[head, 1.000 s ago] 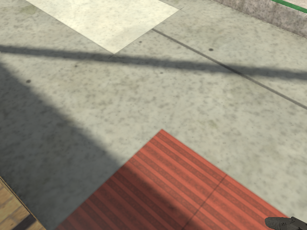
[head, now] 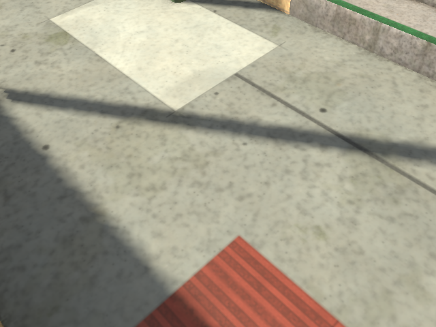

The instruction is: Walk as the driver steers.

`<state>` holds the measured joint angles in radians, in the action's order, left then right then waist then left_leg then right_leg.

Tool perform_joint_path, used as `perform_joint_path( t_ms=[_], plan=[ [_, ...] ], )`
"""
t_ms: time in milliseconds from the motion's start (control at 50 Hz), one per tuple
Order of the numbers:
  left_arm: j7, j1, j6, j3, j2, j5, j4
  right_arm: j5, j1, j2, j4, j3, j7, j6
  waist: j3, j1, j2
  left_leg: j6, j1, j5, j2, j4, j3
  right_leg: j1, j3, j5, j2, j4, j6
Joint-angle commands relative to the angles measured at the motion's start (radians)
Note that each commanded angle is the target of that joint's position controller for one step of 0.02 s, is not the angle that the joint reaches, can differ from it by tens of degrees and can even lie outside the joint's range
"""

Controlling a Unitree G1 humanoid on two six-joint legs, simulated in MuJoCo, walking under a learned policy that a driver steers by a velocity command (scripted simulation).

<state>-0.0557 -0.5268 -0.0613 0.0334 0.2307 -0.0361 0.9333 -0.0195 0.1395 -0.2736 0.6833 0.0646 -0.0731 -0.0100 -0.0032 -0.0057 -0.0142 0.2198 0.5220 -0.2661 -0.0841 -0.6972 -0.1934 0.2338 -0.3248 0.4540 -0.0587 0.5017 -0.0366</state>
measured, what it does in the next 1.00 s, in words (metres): walks ahead, turning right: right foot, then left foot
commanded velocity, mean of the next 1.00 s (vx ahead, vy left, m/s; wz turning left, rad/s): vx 0.80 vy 0.00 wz -0.32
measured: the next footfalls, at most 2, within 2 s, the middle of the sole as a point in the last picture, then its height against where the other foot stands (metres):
right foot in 0.46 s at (258, 283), level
left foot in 0.86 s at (234, 172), level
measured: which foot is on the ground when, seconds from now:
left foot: down 0.00-0.46, up 0.48-0.84, down 0.86-1.00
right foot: down 0.00-0.00, up 0.02-0.44, down 0.46-0.88, up 0.90-1.00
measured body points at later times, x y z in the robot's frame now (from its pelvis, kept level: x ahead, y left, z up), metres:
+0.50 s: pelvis +0.45 -0.02 +0.00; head +0.48 -0.01 +0.45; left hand +0.57 +0.25 -0.12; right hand +0.47 -0.29 -0.13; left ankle +0.17 +0.06 -0.57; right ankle +0.58 -0.06 -0.70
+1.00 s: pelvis +0.88 -0.03 +0.02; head +0.92 -0.04 +0.47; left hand +1.03 +0.21 -0.10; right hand +0.95 -0.32 -0.07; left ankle +1.03 +0.02 -0.70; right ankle +0.71 -0.11 -0.58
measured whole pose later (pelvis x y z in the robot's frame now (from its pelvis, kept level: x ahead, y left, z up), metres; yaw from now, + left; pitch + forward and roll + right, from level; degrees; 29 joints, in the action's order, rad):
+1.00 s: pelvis +0.88 -0.03 +0.02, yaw -23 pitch +1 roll +1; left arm -0.02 -0.29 -0.01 0.04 0.28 0.02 0.82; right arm -0.02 0.10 -0.25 0.71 0.01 -0.01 0.11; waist 0.09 -0.01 0.02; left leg 0.03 0.44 -0.04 -0.05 -0.47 -0.01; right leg -0.40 0.15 0.49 0.09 1.35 -0.03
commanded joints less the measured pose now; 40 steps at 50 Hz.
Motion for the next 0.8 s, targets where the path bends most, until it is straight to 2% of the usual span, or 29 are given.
perform_joint_path(
  t_ms=[20, 40, 60, 80, 100, 140, 160, 220, 240, 280, 340, 380, 400, 420, 440, 460, 480, 500, 520, 540, 580, 620, 640, 660, 700, 720, 760, 780, 800],
  plan=[
    [0.030, 0.135, -0.024, 0.021, 0.093, 0.025, -0.174, -0.006, 0.337, -0.256, 0.063, 0.095, 0.045, 0.009, -0.137, 0.146, -0.192, 0.200, -0.925, -0.366, 0.275, 0.239, 0.685, -0.938, 0.113, -0.121, 0.047, 1.034, 0.041],
    [0.034, 0.249, -0.055, 0.017, 0.128, 0.022, -0.245, -0.003, 0.306, -0.248, 0.020, 0.089, 0.050, 0.009, -0.202, 0.168, -0.027, 0.258, -0.887, -0.358, 0.363, 0.393, 0.976, -1.071, 0.346, -0.118, 0.080, 1.165, 0.054],
    [0.041, 0.332, -0.072, 0.014, 0.135, 0.029, -0.275, -0.008, 0.318, -0.221, 0.045, 0.080, 0.062, 0.013, -0.111, 0.168, 0.040, 0.215, -0.802, -0.302, 0.373, 0.449, 0.880, -1.117, 0.392, -0.164, 0.012, 1.124, 0.071],
    [0.048, 0.272, -0.079, 0.011, 0.135, 0.036, -0.260, -0.014, 0.325, -0.165, 0.076, 0.064, 0.067, 0.023, -0.011, 0.096, 0.106, 0.166, -0.630, -0.277, 0.362, 0.482, 0.795, -1.061, 0.389, -0.180, -0.037, 1.012, 0.091],
    [0.055, 0.258, -0.067, 0.006, 0.121, 0.018, -0.255, -0.019, 0.274, -0.125, 0.080, 0.046, 0.070, 0.039, 0.042, 0.038, 0.133, 0.122, -0.488, -0.241, 0.313, 0.499, 0.698, -1.003, 0.392, -0.162, -0.074, 0.928, 0.091],
    [0.074, 0.175, -0.012, -0.007, 0.086, 0.000, -0.213, -0.009, 0.203, -0.088, 0.073, 0.020, 0.076, 0.074, 0.097, -0.037, 0.088, 0.082, -0.317, -0.207, 0.254, 0.560, 0.535, -0.939, 0.385, -0.154, -0.104, 0.885, 0.084],
    [0.080, 0.196, 0.011, -0.008, 0.082, 0.002, -0.217, -0.001, 0.207, -0.099, 0.085, 0.019, 0.070, 0.093, 0.134, -0.047, 0.071, 0.066, -0.277, -0.160, 0.241, 0.598, 0.470, -0.965, 0.371, -0.169, -0.119, 0.850, 0.078],
    [0.086, 0.362, 0.021, -0.012, 0.084, 0.027, -0.262, 0.003, 0.261, -0.102, 0.125, 0.012, 0.048, 0.128, 0.227, -0.001, 0.041, -0.020, -0.265, 0.139, 0.155, 0.679, 0.245, -1.037, 0.320, -0.332, -0.108, 0.635, 0.091],
    [0.089, 0.383, 0.017, -0.013, 0.079, 0.034, -0.268, 0.003, 0.253, -0.097, 0.122, 0.008, 0.045, 0.135, 0.218, 0.005, 0.010, -0.047, -0.268, 0.260, 0.134, 0.676, 0.181, -1.007, 0.315, -0.406, -0.091, 0.534, 0.099],
    [0.105, 0.424, 0.006, -0.014, 0.070, 0.040, -0.268, 0.013, 0.269, -0.085, 0.132, -0.003, 0.048, 0.151, 0.187, 0.023, 0.016, -0.104, -0.301, 0.559, 0.120, 0.688, 0.073, -0.898, 0.243, -0.570, -0.043, 0.369, 0.125],
    [0.116, 0.402, 0.001, -0.011, 0.069, 0.053, -0.238, 0.017, 0.261, -0.124, 0.139, -0.005, 0.066, 0.168, 0.101, 0.010, -0.031, -0.170, -0.479, 0.973, 0.164, 0.662, 0.005, -0.763, 0.182, -0.726, 0.041, 0.220, 0.165],
    [0.114, 0.387, 0.001, -0.006, 0.097, 0.030, -0.223, 0.006, 0.287, -0.153, 0.148, 0.001, 0.097, 0.155, 0.067, -0.007, -0.094, -0.201, -0.642, 1.334, 0.213, 0.531, -0.011, -0.730, 0.119, -0.652, 0.107, 0.163, 0.187],
    [0.108, 0.311, 0.005, 0.005, 0.126, 0.024, -0.198, -0.008, 0.280, -0.171, 0.151, 0.008, 0.113, 0.136, 0.023, -0.055, -0.115, -0.207, -0.688, 1.454, 0.230, 0.408, -0.011, -0.654, 0.104, -0.595, 0.149, 0.148, 0.193],
    [0.103, 0.142, 0.009, 0.027, 0.172, 0.027, -0.146, -0.027, 0.244, -0.195, 0.140, 0.017, 0.125, 0.112, -0.065, -0.146, -0.135, -0.207, -0.690, 1.538, 0.246, 0.188, 0.001, -0.491, 0.106, -0.504, 0.203, 0.156, 0.205],
    [0.096, -0.087, 0.015, 0.053, 0.222, 0.029, -0.081, -0.042, 0.164, -0.224, 0.116, 0.028, 0.134, 0.092, -0.137, -0.268, -0.132, -0.206, -0.625, 1.530, 0.253, -0.129, 0.006, -0.305, 0.172, -0.448, 0.188, 0.127, 0.241],
    [0.080, -0.232, 0.025, 0.084, 0.262, 0.034, -0.046, -0.034, 0.071, -0.221, 0.102, 0.032, 0.125, 0.086, -0.139, -0.366, -0.043, -0.197, -0.452, 1.063, 0.136, -0.618, -0.019, -0.157, 0.284, -0.365, 0.130, 0.031, 0.307],
    [0.074, -0.139, 0.041, 0.091, 0.291, 0.022, -0.033, -0.038, 0.074, -0.001, 0.024, -0.025, 0.098, 0.119, -0.097, -0.166, 0.309, -0.229, 0.126, -0.256, -0.038, -1.021, 0.095, 0.118, 0.572, -0.574, -0.029, 0.214, 0.391],
    [0.073, -0.046, 0.039, 0.096, 0.310, 0.007, -0.074, 0.013, 0.151, 0.006, -0.046, -0.050, 0.086, 0.137, -0.313, -0.096, 0.275, -0.224, 0.323, -0.240, -0.019, -1.119, 0.292, 0.242, 1.037, -0.158, -0.176, -0.052, 0.557],
    [0.067, 0.001, 0.038, 0.089, 0.235, 0.010, -0.103, -0.005, 0.076, -0.066, -0.049, -0.052, 0.081, 0.156, -0.215, -0.113, 0.049, -0.192, 0.335, -0.108, 0.037, -0.998, 0.318, 0.105, 1.122, 0.046, -0.185, -0.236, 0.502],
    [0.065, 0.043, 0.038, 0.078, 0.189, 0.014, -0.095, -0.013, 0.052, -0.084, -0.055, -0.051, 0.072, 0.165, -0.076, -0.053, -0.067, -0.177, 0.291, -0.039, 0.097, -0.853, 0.317, -0.105, 1.052, 0.098, -0.166, -0.290, 0.441],
    [0.061, 0.082, 0.013, 0.066, 0.179, 0.020, -0.096, -0.053, 0.026, -0.070, -0.072, -0.063, 0.069, 0.129, 0.040, 0.014, -0.121, -0.204, 0.189, -0.061, 0.146, -0.751, 0.304, -0.408, 0.921, -0.010, -0.089, -0.311, 0.404],
    [0.063, 0.118, -0.012, 0.058, 0.184, 0.026, -0.102, -0.058, 0.024, -0.055, -0.087, -0.076, 0.067, 0.084, 0.107, 0.059, -0.085, -0.241, 0.121, -0.073, 0.198, -0.568, 0.277, -0.622, 0.801, -0.037, -0.017, -0.359, 0.389],
    [0.066, 0.126, -0.023, 0.063, 0.203, 0.028, -0.110, -0.052, -0.031, -0.062, -0.113, -0.081, 0.066, 0.079, 0.133, 0.050, -0.063, -0.255, 0.090, -0.018, 0.211, -0.449, 0.252, -0.691, 0.753, -0.096, 0.015, -0.389, 0.388],
    [0.064, 0.121, -0.031, 0.064, 0.207, 0.027, -0.107, -0.040, -0.081, -0.061, -0.135, -0.088, 0.066, 0.087, 0.157, 0.035, -0.045, -0.265, 0.066, 0.069, 0.215, -0.330, 0.231, -0.714, 0.708, -0.293, 0.026, -0.398, 0.383],
    [0.067, 0.089, -0.031, 0.065, 0.191, 0.043, -0.084, -0.029, -0.143, -0.029, -0.140, -0.098, 0.058, 0.100, 0.150, -0.007, -0.011, -0.257, -0.041, 0.316, 0.176, -0.078, 0.170, -0.689, 0.568, -0.690, 0.094, -0.324, 0.300],
    [0.071, 0.044, -0.030, 0.066, 0.185, 0.057, -0.068, -0.024, -0.158, -0.009, -0.134, -0.102, 0.056, 0.106, 0.111, -0.047, 0.000, -0.243, -0.094, 0.432, 0.134, 0.012, 0.139, -0.635, 0.536, -0.800, 0.110, -0.293, 0.256],
    [0.072, -0.027, -0.024, 0.068, 0.188, 0.060, -0.043, -0.023, -0.179, -0.004, -0.127, -0.100, 0.052, 0.110, 0.062, -0.111, 0.055, -0.208, -0.109, 0.521, 0.083, 0.126, 0.122, -0.465, 0.531, -0.913, 0.101, -0.242, 0.208],
    [0.050, -0.059, -0.014, 0.042, 0.099, 0.084, -0.043, 0.027, -0.289, -0.049, -0.185, -0.066, 0.067, 0.146, 0.051, -0.138, 0.043, -0.225, -0.143, 0.509, 0.042, 0.211, 0.180, -0.449, 0.596, -0.732, 0.078, -0.188, 0.187],
    [0.038, -0.056, -0.006, 0.041, 0.122, 0.073, -0.031, 0.032, -0.277, -0.072, -0.189, -0.051, 0.074, 0.158, 0.026, -0.108, 0.083, -0.222, -0.150, 0.511, 0.023, 0.265, 0.186, -0.361, 0.620, -0.745, 0.064, -0.149, 0.178]
  ],
)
